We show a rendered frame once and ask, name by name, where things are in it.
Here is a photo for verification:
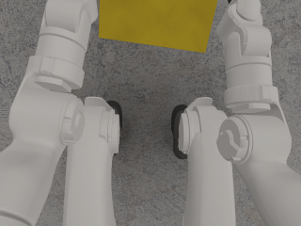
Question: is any left robot thigh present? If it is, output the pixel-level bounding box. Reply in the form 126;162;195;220
62;105;120;226

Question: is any carton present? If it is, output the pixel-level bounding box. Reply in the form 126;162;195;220
99;0;218;53

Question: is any right robot forearm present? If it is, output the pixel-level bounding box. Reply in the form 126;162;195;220
216;0;292;147

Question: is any robot left shin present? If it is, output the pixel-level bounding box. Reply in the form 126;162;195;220
84;96;113;112

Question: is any right robot upper arm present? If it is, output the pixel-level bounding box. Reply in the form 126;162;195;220
216;114;301;226

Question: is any left robot forearm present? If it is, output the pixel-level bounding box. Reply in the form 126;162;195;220
8;0;98;133

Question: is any left robot upper arm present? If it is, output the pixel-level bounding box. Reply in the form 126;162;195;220
0;88;86;226

